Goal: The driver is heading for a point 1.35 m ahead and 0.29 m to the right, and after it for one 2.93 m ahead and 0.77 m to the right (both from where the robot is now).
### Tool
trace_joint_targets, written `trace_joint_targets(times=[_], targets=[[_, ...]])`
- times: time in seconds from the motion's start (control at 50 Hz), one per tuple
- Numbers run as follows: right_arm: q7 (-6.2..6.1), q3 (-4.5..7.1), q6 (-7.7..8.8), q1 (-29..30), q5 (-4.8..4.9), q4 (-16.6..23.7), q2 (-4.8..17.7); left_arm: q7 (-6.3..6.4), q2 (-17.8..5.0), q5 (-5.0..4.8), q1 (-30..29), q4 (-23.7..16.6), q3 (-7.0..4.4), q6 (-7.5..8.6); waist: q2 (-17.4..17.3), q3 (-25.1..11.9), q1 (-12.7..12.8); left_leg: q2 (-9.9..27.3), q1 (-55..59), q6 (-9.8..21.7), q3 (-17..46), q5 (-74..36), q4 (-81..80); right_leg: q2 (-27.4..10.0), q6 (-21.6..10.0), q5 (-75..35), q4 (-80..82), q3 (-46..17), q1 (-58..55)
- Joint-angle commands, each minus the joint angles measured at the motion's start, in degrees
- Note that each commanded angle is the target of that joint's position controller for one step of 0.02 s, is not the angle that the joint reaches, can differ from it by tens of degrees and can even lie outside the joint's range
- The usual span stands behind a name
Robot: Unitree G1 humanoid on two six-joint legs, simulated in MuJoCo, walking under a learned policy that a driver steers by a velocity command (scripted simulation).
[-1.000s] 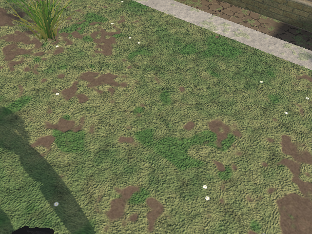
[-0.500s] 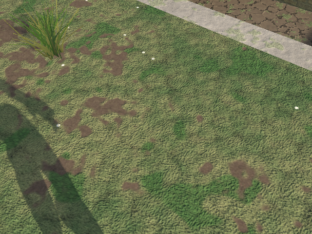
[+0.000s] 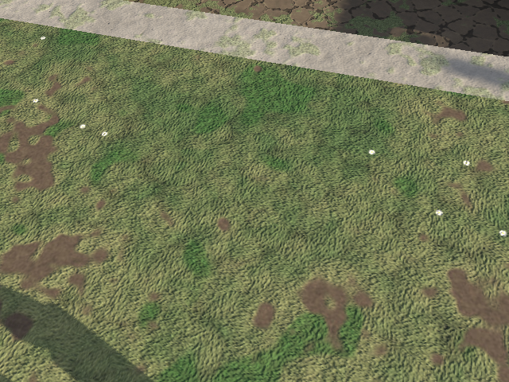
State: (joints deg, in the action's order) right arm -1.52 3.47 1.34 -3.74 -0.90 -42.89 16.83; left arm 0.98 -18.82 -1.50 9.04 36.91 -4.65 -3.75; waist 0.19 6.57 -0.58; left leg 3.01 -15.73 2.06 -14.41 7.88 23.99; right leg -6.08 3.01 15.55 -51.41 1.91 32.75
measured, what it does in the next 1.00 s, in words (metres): steps on the spot, turning right: right foot, then left foot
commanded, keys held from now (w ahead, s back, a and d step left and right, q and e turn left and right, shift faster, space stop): e+shift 0.42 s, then shift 0.58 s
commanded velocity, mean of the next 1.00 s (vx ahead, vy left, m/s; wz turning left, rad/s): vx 0.02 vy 0.00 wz -0.61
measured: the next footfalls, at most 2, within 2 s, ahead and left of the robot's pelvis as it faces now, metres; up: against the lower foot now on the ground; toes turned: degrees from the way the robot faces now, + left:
right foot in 0.10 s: +0.11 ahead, -0.13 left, +0.00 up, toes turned -11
left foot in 0.56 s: +0.21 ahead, +0.06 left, +0.00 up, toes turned -35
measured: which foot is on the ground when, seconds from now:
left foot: down 0.00-0.10, up 0.12-0.54, down 0.56-1.00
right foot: up 0.00-0.08, down 0.10-0.56, up 0.58-0.88, down 0.90-1.00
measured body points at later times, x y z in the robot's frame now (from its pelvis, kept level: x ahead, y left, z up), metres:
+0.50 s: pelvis +0.08 -0.03 +0.00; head +0.11 -0.06 +0.45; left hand +0.37 +0.16 -0.06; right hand +0.13 -0.36 -0.10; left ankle +0.18 +0.09 -0.71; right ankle +0.07 -0.12 -0.74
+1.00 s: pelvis +0.09 -0.03 +0.00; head +0.09 -0.06 +0.45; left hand +0.35 +0.09 -0.10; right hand +0.04 -0.32 -0.12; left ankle +0.18 +0.08 -0.74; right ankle +0.00 -0.12 -0.74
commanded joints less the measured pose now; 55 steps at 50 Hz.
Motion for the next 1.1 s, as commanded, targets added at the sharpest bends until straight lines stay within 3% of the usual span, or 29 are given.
trace_joint_targets(times=[0.02, 0.1, 0.12, 0.14, 0.16, 0.18, 0.2, 0.22, 0.26, 0.34, 0.42, 0.54, 0.56, 0.58, 0.6, 0.62, 0.64, 0.66, 0.68, 0.78, 0.82, 0.86, 0.88, 0.9, 0.92, 0.94, 0.96, 1.0, 1.1], targets=[[0.17, 2.6, -0.01, 5.8, 1.12, 4.5, 8.9, -1.25, -4.7, 0.13, 4.2, -3.1, -1.75, -0.94, -5.8, -11.1, 2.4, 17.2, 2.7, 9.3, 6.7, -5.8, -8.4, -0.5, -2.2, -2.1, 4.6, 1.0, -12.0], [1.07, 2.89, -1.5, 2.4, 2.65, 2.0, 7.4, -1.17, -6.3, 0.77, 5.7, -3.2, -3.57, -1.02, -1.1, -9.7, 3.7, 14.6, 3.7, 2.2, 2.7, 4.2, 4.9, 3.1, -7.2, -5.4, 19.2, 2.3, -18.9], [1.41, 2.6, -2.03, -0.2, 1.54, 1.5, 5.6, -0.04, -12.6, 0.95, 9.1, -3.0, -5.56, -0.51, 12.9, -7.4, 3.7, 7.8, -5.1, -2.7, -1.8, 15.3, 21.8, -4.0, -11.8, -25.2, 28.2, -12.2, -24.3], [0.93, 2.0, -1.92, 3.7, -0.47, 6.3, 4.6, 0.21, -18.4, 2.2, 7.6, -4.9, -6.03, 0.89, 22.2, -7.9, 1.5, -2.4, -24.3, -7.1, 4.9, 31.6, 37.8, -13.1, -23.2, -25.5, 31.9, -35.9, -30.0], [0.54, 2.48, -1.63, 7.3, -0.34, 6.8, 6.7, -0.61, -15.9, 2.65, 7.9, -5.5, -5.55, 2.81, 12.7, -12.7, 4.5, -2.6, -27.2, -6.3, 15.3, 30.2, 45.6, -13.7, -24.9, -22.4, 33.3, -35.8, -31.2], [0.33, 2.52, -1.25, 8.0, 0.92, 7.2, 6.5, -0.81, -14.7, 2.32, 7.1, -5.1, -4.96, 4.18, 9.6, -12.6, 3.3, -2.5, -28.3, -4.8, 18.0, 25.0, 46.1, -11.9, -22.4, -20.9, 33.2, -32.2, -31.3], [-0.17, 2.71, -0.92, 6.6, 0.84, 6.0, 6.6, -0.54, -13.1, 1.12, 4.7, -5.3, -4.69, 4.56, 5.3, -12.3, 1.6, -1.3, -28.2, -4.1, 19.3, 20.0, 44.3, -9.2, -19.2, -19.6, 32.0, -28.5, -31.1], [-0.56, 3.0, -0.71, 6.0, 0.12, 5.6, 7.5, 0.01, -11.0, 0.08, 1.9, -5.9, -3.98, 4.08, 4.8, -12.3, 0.6, -0.9, -27.3, -4.1, 20.0, 16.8, 41.8, -8.0, -17.4, -20.5, 31.1, -26.3, -29.8], [-0.18, 3.01, -0.44, 5.0, 0.11, 5.2, 7.0, 1.12, -9.4, 0.52, -0.2, -7.5, -3.29, 3.13, 5.6, -14.5, -0.5, -2.4, -22.0, -4.9, 19.9, 13.1, 39.6, -5.2, -16.3, -25.3, 29.9, -23.5, -27.1], [0.33, 1.99, -0.37, 5.5, 0.91, 5.0, 4.1, 1.93, -10.4, 0.37, 1.0, -8.1, -3.87, 2.28, 4.7, -15.3, 0.5, -5.6, -19.0, -6.8, 20.8, 10.6, 27.2, -2.6, -15.9, -24.3, 28.1, -24.9, -27.3], [0.86, 2.11, -0.38, 5.1, 1.24, 4.9, 4.7, 1.68, -10.5, 0.54, -0.2, -9.2, -4.05, 1.52, 7.7, -14.4, 1.2, -7.2, -14.1, -6.9, 22.0, 9.8, 19.4, -1.2, -15.1, -17.9, 27.5, -29.8, -23.6], [2.18, 2.5, 0.64, -0.6, 0.94, 4.0, 5.6, 0.79, -7.8, 0.6, -2.7, -9.7, -2.31, 0.95, 9.7, -14.7, 0.2, -5.0, -1.0, -3.6, 19.0, 3.2, 3.8, 0.9, -12.7, -20.6, 21.6, -30.9, -20.5], [2.18, 2.76, 0.72, -1.3, 0.41, 4.1, 6.6, 0.8, -6.6, 0.73, -1.5, -9.4, -1.86, 0.94, 7.2, -14.2, 0.3, -1.9, 3.6, -1.9, 21.1, -3.3, -0.7, 3.1, -10.4, -13.3, 19.4, -29.3, -17.7], [1.86, 3.1, 0.49, -0.2, -0.57, 5.3, 9.6, 0.76, -3.7, 1.78, 1.9, -9.1, -0.93, 1.05, -4.7, -14.4, 2.8, 8.6, 7.8, 2.1, 32.3, -11.9, -4.2, 9.7, -7.1, 5.1, 8.6, -22.1, -12.7], [1.62, 3.61, 0.29, -1.0, -2.01, 4.6, 12.3, 0.87, -6.0, 1.26, 1.0, -10.7, -1.58, 1.65, -18.3, -10.2, 3.5, 18.0, 5.6, 13.7, 46.3, -19.4, -7.2, 16.4, -3.3, 23.3, -2.5, -14.0, -3.3], [1.37, 3.22, 0.51, -0.3, -1.1, 5.7, 10.0, 0.97, -10.7, 1.68, 1.7, -9.2, -2.99, 2.21, -13.1, -9.9, 2.5, 20.3, 4.6, 17.0, 48.1, -16.1, -7.0, 12.8, -1.1, 22.1, -14.0, -15.0, -1.1], [0.9, 2.66, 0.32, 0.4, -0.23, 6.1, 8.0, 0.82, -11.7, 1.19, 0.9, -7.8, -3.53, 2.14, -8.3, -9.4, 2.2, 16.7, 4.2, 14.5, 41.6, -13.1, -5.6, 12.1, -0.3, 17.9, -17.9, -14.8, -1.4], [0.62, 2.32, 0.02, 1.0, 0.45, 6.2, 7.2, 0.95, -9.6, 1.15, 0.9, -6.6, -3.12, 1.7, -5.8, -8.8, 2.4, 12.9, 4.4, 11.7, 36.8, -10.1, -4.9, 11.9, 0.6, 15.4, -18.7, -14.3, -1.4], [0.39, 2.03, -0.19, 0.8, 1.17, 6.0, 6.8, 0.98, -7.8, 1.31, 0.5, -6.6, -2.5, 1.38, -5.7, -8.2, 1.7, 11.8, 5.5, 10.9, 34.9, -10.5, -4.5, 11.7, 1.3, 13.5, -18.9, -14.1, -0.4], [0.14, 1.73, -1.79, -2.1, 0.7, 4.8, 6.7, 0.22, -0.6, 1.04, -2.5, -6.5, 0.64, 1.98, -11.1, -11.0, -0.6, 7.1, 8.7, 9.5, 25.8, -14.7, -3.4, 7.9, 2.3, 12.7, 4.8, -5.9, -10.0], [0.26, 2.09, -2.34, -4.5, 1.13, 4.2, 8.0, 0.1, -1.6, 0.52, -1.9, -5.4, 0.39, 2.1, -12.8, -11.6, -1.7, 8.0, 9.5, 10.0, 26.8, -15.6, -2.5, 7.7, 2.0, 9.3, 14.4, -3.8, -14.3], [0.35, 1.57, -2.41, -5.0, 2.05, 3.7, 7.3, -0.01, -1.7, 0.75, 1.7, -2.9, 0.16, 2.19, -11.5, -11.4, 0.2, 7.4, 7.1, 8.2, 26.0, -15.0, -0.5, 8.5, 0.2, -2.7, 29.7, -2.3, -22.1], [0.46, 1.19, -1.91, -7.4, 2.17, 3.0, 6.4, 0.04, -2.8, 1.25, 1.7, -2.9, 0.09, 2.23, -9.6, -11.5, -0.2, 6.8, 4.1, 5.4, 25.7, -11.9, -0.3, 6.9, -1.6, -7.7, 33.1, -4.8, -27.0], [0.88, 0.58, -1.03, -8.4, 0.85, 3.1, 5.1, 0.45, -5.9, 1.83, 2.1, -3.5, -0.31, 2.14, -2.9, -13.2, -1.3, 4.5, -0.1, 1.5, 22.8, -5.7, 3.4, 0.7, -3.9, -17.7, 31.4, -11.4, -32.2], [1.17, -0.37, -0.16, -8.9, -0.22, 3.7, 1.8, 0.32, -7.0, 3.04, -0.3, -2.6, -0.4, 2.12, 9.3, -12.8, -4.2, -0.5, -0.3, -2.4, 16.7, 6.5, 3.0, -2.9, -8.2, -16.2, 28.5, -15.1, -26.3], [1.14, -0.34, 0.09, -5.9, -1.02, 3.5, 3.5, -0.22, -2.5, 3.1, -2.1, -3.7, 0.61, 2.54, 7.3, -11.6, -2.0, -0.1, 3.1, -4.6, 16.6, 6.2, 2.7, -2.3, -9.6, -9.9, 29.4, -15.0, -22.4], [1.29, -0.21, 0.18, -4.1, -0.98, 3.5, 3.9, -0.48, -0.8, 3.38, -1.8, -3.0, 1.18, 2.96, 5.8, -10.5, -1.3, -0.4, 3.7, -5.3, 16.5, 3.2, 2.4, -0.5, -8.4, -5.4, 29.6, -13.9, -21.7], [0.92, -0.1, -0.17, -4.1, -0.47, 2.9, 4.3, -0.56, -2.5, 3.09, -0.4, -1.7, 0.85, 3.77, 5.2, -8.3, -0.6, -0.4, 3.9, -5.3, 16.4, 0.1, 3.2, 1.0, -6.8, -4.9, 29.9, -13.1, -20.3], [0.32, -0.2, -0.59, -5.9, 0.05, 0.9, 3.9, -0.24, -1.2, 2.53, 1.4, 0.3, 1.53, 4.4, 3.8, -6.3, -0.7, 0.0, 4.7, -5.3, 16.6, -1.1, 2.5, 2.0, -6.2, -7.8, 29.3, -12.4, -19.1]])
